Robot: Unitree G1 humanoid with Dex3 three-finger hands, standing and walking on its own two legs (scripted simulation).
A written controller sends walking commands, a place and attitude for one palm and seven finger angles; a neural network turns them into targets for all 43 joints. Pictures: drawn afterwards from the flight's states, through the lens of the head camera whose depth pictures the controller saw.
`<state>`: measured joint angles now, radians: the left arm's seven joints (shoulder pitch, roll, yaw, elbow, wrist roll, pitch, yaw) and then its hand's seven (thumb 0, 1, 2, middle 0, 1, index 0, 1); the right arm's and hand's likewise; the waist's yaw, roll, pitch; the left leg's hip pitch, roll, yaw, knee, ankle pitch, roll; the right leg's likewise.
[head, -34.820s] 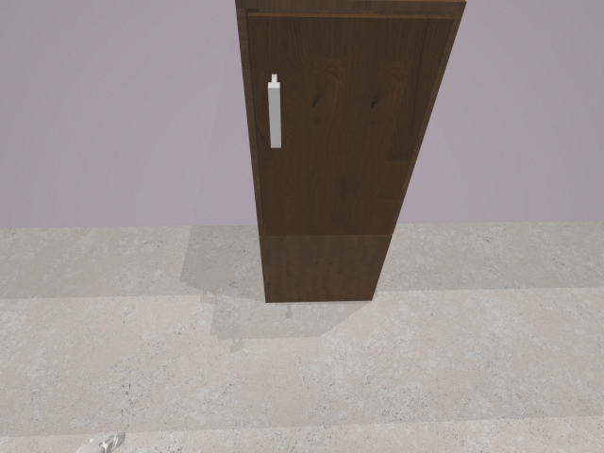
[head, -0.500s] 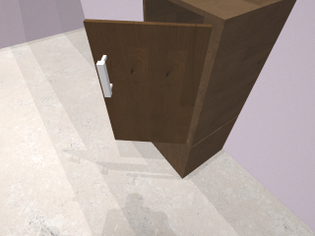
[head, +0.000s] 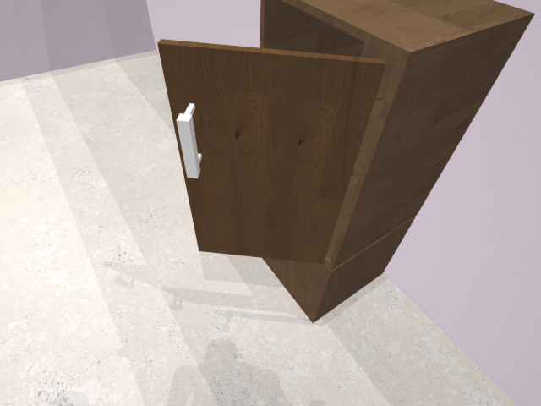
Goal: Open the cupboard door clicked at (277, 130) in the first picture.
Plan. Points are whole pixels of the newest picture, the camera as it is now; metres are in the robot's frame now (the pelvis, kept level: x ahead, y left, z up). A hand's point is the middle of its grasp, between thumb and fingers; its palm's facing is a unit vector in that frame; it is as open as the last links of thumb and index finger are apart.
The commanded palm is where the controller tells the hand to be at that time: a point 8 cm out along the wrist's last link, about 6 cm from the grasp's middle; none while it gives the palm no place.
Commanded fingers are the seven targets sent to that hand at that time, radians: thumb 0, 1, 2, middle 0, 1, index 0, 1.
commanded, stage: come to a stop and stand still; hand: left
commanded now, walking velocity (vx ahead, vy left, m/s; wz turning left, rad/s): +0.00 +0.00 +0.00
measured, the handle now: (192, 141) +0.55 +0.19 +0.08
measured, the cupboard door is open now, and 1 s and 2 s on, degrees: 50 50 50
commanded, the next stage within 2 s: none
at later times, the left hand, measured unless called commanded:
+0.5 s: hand out of the picture -0.05 +0.24 -0.16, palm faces +0.00 -0.96 -0.27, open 7.4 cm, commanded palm none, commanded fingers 0.00 0.90 0.90 -0.20 -0.30 -0.20 -0.30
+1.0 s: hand out of the picture -0.16 +0.18 -0.17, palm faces +0.05 -0.99 -0.16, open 7.4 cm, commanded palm none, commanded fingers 0.00 0.90 0.90 -0.20 -0.30 -0.20 -0.30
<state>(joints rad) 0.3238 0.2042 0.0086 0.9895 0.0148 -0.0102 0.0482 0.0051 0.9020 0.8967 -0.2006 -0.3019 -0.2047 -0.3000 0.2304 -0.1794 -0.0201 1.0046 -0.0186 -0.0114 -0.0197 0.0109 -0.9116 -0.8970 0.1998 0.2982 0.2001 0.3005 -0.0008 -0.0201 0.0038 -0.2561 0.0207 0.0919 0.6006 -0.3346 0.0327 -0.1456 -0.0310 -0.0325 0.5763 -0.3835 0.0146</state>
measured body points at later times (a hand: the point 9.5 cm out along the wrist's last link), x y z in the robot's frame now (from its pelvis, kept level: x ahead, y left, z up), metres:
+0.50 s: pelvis -0.08 +0.03 +0.01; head -0.09 +0.04 +0.46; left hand -0.05 +0.29 -0.14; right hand -0.02 -0.24 -0.12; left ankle -0.01 +0.09 -0.73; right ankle -0.07 -0.13 -0.73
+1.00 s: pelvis -0.12 +0.01 +0.01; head -0.13 +0.02 +0.46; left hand -0.16 +0.23 -0.16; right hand -0.11 -0.21 -0.15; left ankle -0.01 +0.09 -0.73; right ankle -0.07 -0.13 -0.73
